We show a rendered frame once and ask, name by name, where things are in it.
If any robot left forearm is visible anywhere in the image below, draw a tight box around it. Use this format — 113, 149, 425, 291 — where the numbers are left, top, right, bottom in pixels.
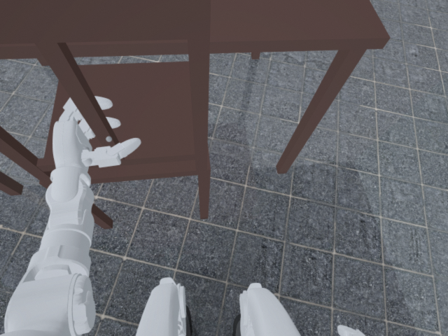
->
4, 166, 95, 333

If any robot right thigh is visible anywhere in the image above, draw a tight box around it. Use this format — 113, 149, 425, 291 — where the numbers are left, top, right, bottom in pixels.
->
239, 288, 301, 336

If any chair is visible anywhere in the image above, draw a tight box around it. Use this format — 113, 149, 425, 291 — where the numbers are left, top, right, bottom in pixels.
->
0, 0, 211, 229

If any robot left hand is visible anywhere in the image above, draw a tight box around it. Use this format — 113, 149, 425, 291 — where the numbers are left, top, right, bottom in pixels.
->
52, 96, 141, 172

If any robot left shin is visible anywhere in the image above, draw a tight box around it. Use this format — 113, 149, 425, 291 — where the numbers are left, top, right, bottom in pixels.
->
151, 277, 186, 336

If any table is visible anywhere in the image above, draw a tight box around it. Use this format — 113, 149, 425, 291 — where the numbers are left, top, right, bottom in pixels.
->
0, 0, 390, 196

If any robot left upper arm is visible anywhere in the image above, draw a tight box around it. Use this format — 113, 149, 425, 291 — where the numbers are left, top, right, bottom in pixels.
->
0, 273, 96, 336

